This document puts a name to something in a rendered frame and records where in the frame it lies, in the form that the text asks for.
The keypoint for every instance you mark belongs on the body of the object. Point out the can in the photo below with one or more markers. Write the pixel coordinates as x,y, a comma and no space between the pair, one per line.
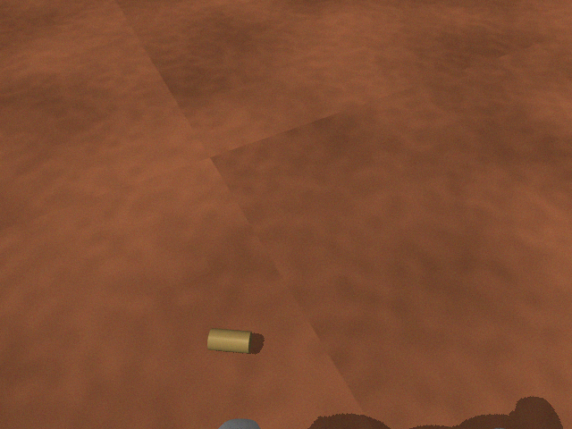
229,340

